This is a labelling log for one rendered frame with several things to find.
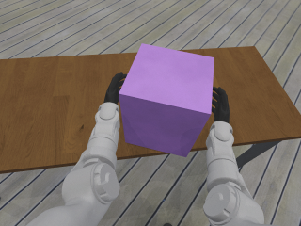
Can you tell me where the left robot hand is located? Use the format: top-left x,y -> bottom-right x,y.
103,72 -> 127,105

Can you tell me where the carton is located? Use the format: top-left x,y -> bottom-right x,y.
119,43 -> 214,157

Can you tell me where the right robot upper arm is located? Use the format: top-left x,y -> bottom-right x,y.
203,184 -> 279,226

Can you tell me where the right robot forearm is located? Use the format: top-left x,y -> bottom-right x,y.
205,121 -> 255,202

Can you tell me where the left robot upper arm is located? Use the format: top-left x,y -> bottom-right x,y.
26,162 -> 120,226

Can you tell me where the right robot hand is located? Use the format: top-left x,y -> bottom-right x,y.
211,87 -> 230,123

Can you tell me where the table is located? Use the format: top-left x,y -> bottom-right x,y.
0,46 -> 301,201

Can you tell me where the left robot forearm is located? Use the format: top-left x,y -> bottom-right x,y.
61,102 -> 120,201

